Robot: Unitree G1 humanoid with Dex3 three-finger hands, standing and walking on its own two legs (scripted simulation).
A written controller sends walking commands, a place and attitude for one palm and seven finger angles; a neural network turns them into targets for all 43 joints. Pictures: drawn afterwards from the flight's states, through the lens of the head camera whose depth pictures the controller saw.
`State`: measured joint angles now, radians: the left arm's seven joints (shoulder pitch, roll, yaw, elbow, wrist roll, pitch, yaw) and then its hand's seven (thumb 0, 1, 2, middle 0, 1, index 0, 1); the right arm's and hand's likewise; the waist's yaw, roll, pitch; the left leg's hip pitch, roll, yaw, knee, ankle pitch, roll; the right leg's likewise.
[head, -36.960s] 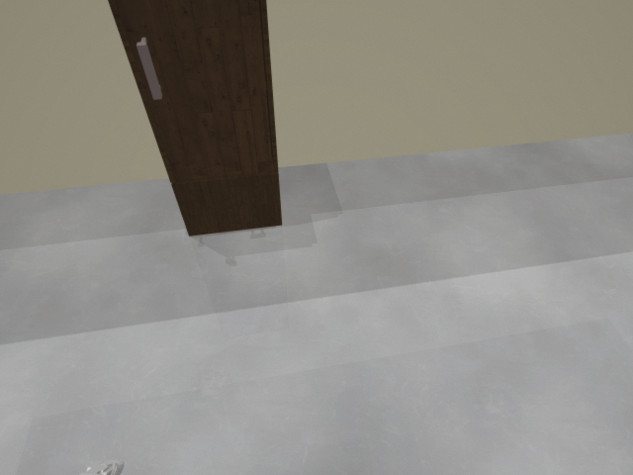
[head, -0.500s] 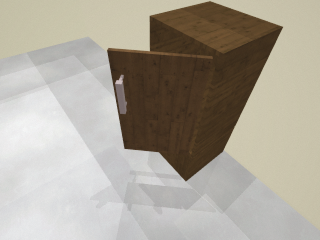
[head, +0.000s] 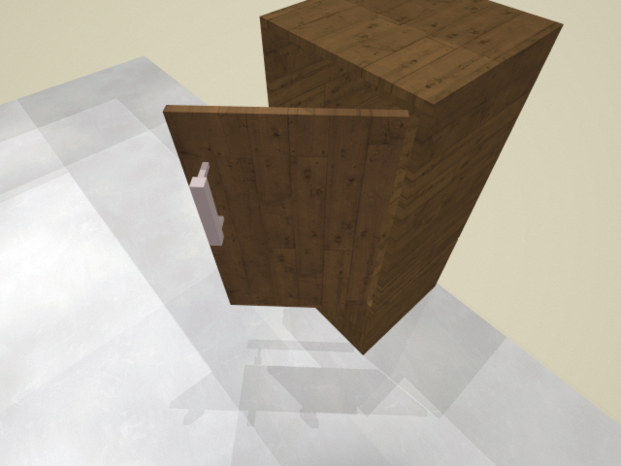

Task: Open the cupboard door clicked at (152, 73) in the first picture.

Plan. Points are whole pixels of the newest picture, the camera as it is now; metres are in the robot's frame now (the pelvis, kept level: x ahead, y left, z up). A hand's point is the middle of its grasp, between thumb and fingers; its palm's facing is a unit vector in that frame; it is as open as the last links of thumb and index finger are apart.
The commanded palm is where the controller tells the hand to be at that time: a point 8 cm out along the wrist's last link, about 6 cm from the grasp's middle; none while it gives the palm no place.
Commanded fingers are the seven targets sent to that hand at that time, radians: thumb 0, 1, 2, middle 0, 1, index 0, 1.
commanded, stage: come to a stop and stand still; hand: left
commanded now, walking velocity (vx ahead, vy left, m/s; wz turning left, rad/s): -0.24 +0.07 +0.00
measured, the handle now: (210, 205) +0.53 +0.19 -0.01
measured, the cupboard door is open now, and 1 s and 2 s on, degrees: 46 46 46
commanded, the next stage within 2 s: look again from close up in 1.24 s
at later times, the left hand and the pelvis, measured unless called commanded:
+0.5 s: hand out of the picture -0.02 +0.23 -0.17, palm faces +0.03 -0.99 -0.17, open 7.4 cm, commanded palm none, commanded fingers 0.00 0.90 0.90 -0.20 -0.30 -0.20 -0.30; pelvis -0.03 +0.05 +0.02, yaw -1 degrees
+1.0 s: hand out of the picture -0.05 +0.14 -0.17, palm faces +0.03 -0.98 -0.18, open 7.3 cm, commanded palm none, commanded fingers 0.00 0.90 0.90 -0.20 -0.30 -0.20 -0.30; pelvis -0.04 -0.02 +0.01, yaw +0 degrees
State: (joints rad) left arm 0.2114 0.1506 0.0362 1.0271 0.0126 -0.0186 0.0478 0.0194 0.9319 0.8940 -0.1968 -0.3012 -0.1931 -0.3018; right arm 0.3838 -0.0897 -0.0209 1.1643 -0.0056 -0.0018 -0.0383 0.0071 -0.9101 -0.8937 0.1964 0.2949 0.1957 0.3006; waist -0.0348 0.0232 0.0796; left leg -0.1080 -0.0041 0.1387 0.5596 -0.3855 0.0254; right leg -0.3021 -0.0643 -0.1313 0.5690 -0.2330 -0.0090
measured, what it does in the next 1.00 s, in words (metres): steps on the spot: right foot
